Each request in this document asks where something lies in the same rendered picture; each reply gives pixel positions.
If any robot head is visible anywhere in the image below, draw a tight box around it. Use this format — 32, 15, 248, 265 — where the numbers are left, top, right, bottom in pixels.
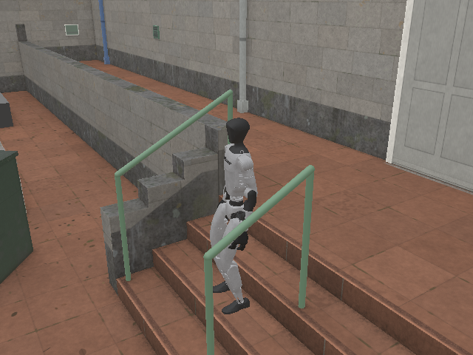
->
226, 118, 250, 154

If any robot right forearm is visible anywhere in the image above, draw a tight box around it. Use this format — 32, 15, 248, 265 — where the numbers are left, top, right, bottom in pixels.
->
222, 188, 230, 202

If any robot left forearm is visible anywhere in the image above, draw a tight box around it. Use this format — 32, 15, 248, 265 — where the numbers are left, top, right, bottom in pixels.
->
239, 190, 256, 231

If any left robot shin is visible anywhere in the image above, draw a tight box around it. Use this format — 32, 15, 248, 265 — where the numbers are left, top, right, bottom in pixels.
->
221, 265, 244, 304

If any left robot upper arm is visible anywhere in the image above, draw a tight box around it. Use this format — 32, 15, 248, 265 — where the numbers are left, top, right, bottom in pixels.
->
237, 155, 258, 198

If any robot right hand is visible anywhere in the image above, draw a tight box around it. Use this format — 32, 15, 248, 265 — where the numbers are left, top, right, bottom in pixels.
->
217, 200, 228, 220

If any robot left hand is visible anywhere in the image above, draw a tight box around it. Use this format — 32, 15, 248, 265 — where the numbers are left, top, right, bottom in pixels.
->
228, 231, 248, 251

